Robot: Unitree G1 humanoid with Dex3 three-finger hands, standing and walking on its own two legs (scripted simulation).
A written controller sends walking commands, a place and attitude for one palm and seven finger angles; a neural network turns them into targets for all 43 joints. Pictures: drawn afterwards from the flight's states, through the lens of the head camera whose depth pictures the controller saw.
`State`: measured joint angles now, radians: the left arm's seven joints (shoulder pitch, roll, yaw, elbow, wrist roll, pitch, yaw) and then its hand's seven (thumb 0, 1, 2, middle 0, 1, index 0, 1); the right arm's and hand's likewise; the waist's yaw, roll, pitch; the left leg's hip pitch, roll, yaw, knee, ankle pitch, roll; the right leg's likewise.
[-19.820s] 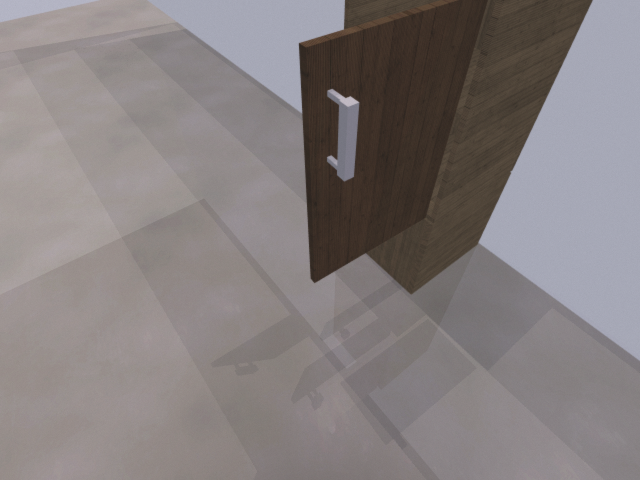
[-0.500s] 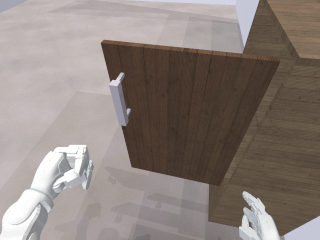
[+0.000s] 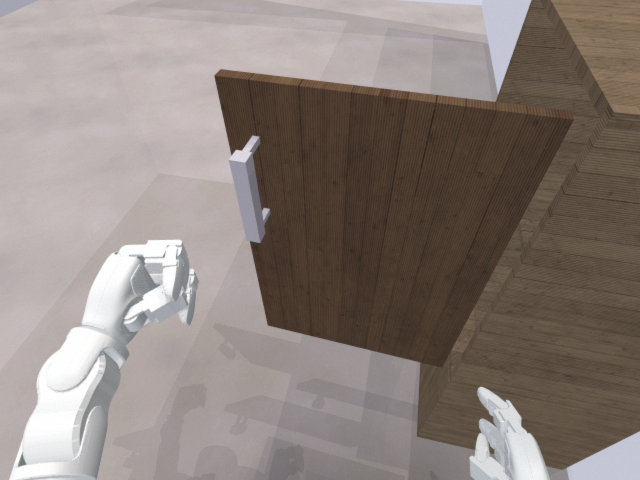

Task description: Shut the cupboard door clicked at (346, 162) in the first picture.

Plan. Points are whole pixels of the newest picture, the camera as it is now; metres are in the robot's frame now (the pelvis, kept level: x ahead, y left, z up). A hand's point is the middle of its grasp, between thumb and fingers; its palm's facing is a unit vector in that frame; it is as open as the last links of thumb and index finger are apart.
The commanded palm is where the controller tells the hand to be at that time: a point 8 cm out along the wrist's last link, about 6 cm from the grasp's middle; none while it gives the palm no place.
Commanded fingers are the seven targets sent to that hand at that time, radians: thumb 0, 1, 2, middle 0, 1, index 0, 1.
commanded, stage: bring the fist close to the handle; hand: left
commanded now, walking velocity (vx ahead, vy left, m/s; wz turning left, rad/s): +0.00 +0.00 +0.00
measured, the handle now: (254, 191) +0.46 +0.14 +0.12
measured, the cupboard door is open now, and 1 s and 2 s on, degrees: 87 87 77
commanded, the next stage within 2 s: push the door shut along its arc in 1.14 s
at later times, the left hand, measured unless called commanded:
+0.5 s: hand (237, 263) +0.33 +0.14 +0.12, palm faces -0.18 -0.98 -0.05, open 3.1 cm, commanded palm +0.32 +0.18 +0.12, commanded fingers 0.00 0.90 0.90 -1.30 -1.50 -1.30 -1.50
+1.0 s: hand (249, 235) +0.36 +0.13 +0.13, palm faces -0.16 -0.99 -0.04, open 3.1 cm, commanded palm +0.35 +0.17 +0.12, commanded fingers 0.00 0.90 0.90 -1.30 -1.50 -1.30 -1.50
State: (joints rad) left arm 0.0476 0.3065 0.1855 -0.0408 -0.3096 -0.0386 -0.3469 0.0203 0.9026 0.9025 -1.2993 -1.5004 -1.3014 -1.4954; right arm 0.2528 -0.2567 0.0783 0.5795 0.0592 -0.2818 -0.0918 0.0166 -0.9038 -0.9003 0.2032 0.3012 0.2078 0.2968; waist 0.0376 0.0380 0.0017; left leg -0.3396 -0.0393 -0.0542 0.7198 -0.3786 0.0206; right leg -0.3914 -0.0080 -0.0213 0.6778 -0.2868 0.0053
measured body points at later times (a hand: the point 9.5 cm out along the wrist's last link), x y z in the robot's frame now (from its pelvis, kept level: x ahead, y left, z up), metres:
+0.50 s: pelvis +0.02 +0.00 +0.00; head +0.03 -0.02 +0.45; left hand +0.33 +0.19 +0.12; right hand +0.18 -0.24 -0.08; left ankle +0.00 +0.11 -0.72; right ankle +0.04 -0.13 -0.72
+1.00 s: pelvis +0.01 -0.01 +0.00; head +0.02 -0.04 +0.45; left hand +0.36 +0.18 +0.14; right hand +0.16 -0.26 -0.09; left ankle +0.00 +0.11 -0.72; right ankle +0.04 -0.13 -0.72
